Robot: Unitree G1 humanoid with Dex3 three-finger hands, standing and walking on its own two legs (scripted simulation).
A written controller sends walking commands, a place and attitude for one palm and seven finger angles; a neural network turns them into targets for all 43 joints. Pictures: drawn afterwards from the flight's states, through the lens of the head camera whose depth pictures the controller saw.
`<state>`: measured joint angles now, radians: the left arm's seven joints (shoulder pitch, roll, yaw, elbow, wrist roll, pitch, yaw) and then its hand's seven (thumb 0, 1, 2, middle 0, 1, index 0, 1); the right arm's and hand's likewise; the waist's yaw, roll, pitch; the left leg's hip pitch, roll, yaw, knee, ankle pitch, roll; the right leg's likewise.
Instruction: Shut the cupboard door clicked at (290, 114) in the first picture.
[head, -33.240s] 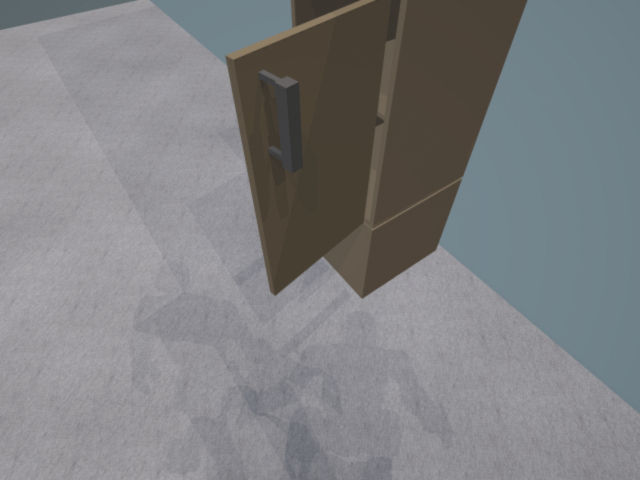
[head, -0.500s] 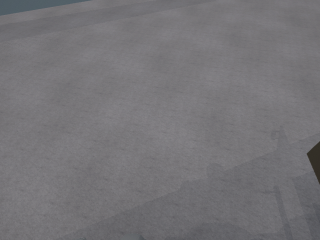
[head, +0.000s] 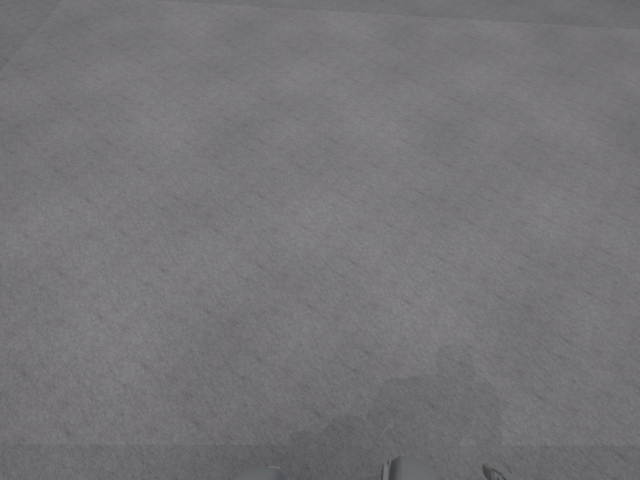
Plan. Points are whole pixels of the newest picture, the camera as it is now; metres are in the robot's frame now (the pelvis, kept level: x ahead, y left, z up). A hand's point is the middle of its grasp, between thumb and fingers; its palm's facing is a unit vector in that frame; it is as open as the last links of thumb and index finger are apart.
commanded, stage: walk to a spot facing it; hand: left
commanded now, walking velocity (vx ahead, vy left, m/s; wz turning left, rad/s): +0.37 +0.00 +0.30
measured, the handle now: out of the picture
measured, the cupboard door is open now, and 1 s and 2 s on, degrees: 63 63 63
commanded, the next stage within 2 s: turn to face it in 0.26 s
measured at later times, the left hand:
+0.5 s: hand (252, 327) +0.35 +0.14 -0.15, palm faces +0.07 -0.98 -0.18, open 7.4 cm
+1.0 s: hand (211, 316) +0.37 +0.21 -0.17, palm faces -0.03 -0.99 -0.17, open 7.4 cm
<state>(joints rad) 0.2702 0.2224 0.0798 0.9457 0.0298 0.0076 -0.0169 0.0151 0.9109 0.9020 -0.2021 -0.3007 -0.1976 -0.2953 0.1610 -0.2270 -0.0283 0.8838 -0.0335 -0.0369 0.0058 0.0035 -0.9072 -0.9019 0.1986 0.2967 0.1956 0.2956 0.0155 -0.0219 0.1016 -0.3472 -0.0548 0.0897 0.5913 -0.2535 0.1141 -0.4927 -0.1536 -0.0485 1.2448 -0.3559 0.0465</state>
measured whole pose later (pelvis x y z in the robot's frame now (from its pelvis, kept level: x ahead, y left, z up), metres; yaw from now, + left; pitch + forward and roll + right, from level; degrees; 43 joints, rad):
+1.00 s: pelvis +0.32 +0.02 +0.01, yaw -9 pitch +0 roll -3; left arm 0.26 0.24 0.10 0.95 0.02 0.07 -0.02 0.01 0.91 0.90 -0.20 -0.30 -0.20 -0.30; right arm 0.11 -0.16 0.00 0.87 -0.03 0.00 -0.03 0.00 -0.90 -0.90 0.20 0.30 0.20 0.30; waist 0.05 -0.04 0.05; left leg -0.28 0.06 0.11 0.54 -0.26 0.04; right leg -0.46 0.01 0.00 1.09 -0.47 0.04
